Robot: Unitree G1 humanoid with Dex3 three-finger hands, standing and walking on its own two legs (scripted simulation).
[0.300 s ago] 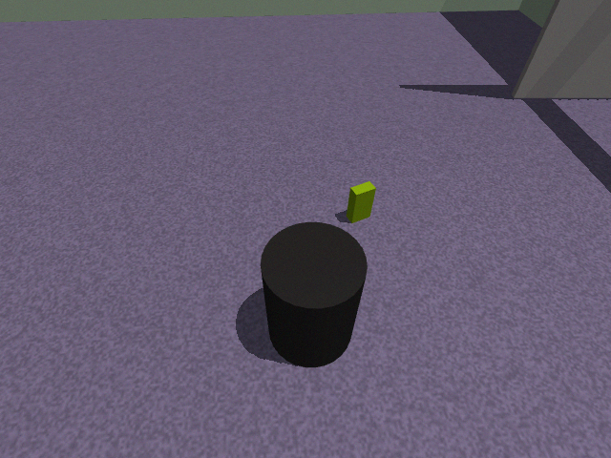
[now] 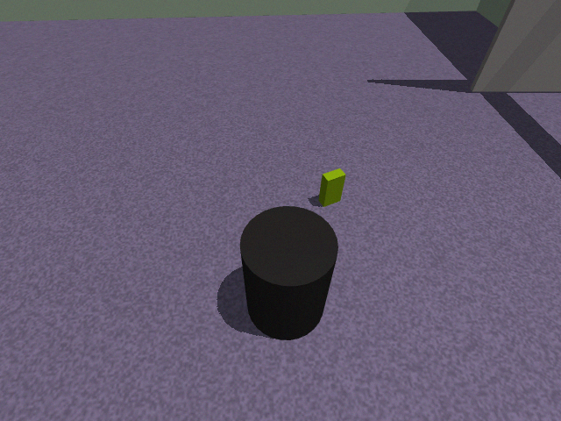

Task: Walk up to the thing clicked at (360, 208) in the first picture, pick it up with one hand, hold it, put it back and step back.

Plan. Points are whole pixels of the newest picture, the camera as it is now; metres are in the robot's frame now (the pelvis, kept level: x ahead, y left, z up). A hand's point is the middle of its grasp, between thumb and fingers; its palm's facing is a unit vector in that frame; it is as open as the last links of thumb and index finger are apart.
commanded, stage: stand
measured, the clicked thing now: (331, 188) +1.24 -0.21 -0.69
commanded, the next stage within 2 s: walk up in 0.82 s
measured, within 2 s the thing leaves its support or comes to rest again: neither
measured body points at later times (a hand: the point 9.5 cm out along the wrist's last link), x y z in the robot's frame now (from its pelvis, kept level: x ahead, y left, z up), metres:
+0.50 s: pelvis +0.00 +0.00 +0.00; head +0.01 +0.00 +0.45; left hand +0.08 +0.30 -0.13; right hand +0.08 -0.30 -0.13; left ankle +0.00 +0.13 -0.75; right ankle +0.00 -0.12 -0.75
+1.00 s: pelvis -0.01 +0.03 -0.01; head +0.04 +0.01 +0.43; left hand +0.08 +0.33 -0.14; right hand +0.08 -0.31 -0.13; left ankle +0.00 +0.12 -0.75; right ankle +0.00 -0.12 -0.75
